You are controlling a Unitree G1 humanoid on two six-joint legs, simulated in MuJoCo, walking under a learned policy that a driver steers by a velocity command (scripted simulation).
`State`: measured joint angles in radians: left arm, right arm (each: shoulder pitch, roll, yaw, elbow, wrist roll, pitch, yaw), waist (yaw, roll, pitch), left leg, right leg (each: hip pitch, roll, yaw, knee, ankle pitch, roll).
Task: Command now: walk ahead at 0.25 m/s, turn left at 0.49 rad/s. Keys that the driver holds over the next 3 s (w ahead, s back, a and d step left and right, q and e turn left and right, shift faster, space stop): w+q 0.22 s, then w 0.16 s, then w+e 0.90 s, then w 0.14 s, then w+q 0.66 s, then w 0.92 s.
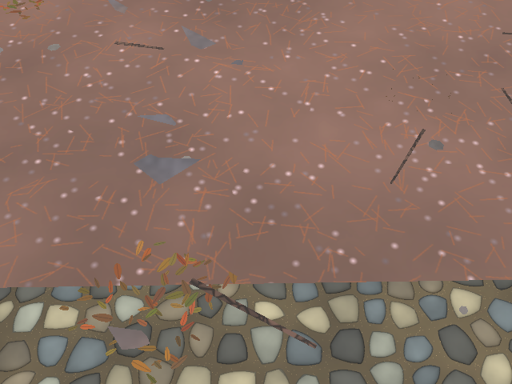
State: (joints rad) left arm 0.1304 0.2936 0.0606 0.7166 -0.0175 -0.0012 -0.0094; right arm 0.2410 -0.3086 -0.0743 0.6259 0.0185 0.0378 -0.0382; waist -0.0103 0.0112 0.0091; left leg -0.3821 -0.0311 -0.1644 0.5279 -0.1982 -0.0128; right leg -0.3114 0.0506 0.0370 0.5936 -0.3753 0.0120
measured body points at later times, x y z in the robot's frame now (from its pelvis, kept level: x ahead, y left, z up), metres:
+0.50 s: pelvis +0.17 +0.06 -0.01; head +0.21 +0.06 +0.43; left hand +0.04 +0.31 -0.14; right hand +0.46 -0.09 -0.07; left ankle +0.25 +0.20 -0.74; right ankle +0.00 -0.11 -0.73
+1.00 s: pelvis +0.42 +0.09 -0.01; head +0.46 +0.07 +0.44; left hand +0.64 +0.32 -0.10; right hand +0.45 -0.20 -0.14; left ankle +0.25 +0.20 -0.73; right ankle +0.57 -0.02 -0.72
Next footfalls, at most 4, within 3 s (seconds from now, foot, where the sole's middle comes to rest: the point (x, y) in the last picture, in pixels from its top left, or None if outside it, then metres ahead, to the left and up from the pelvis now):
0.02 right None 0.03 -0.11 -0.77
0.50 left None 0.29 0.21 -0.77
1.02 right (273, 334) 0.60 -0.02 -0.77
1.52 left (226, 234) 0.93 0.12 -0.77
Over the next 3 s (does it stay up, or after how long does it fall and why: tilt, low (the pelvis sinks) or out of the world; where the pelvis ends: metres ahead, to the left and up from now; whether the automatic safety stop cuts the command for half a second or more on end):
stays up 1.50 0.05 0.00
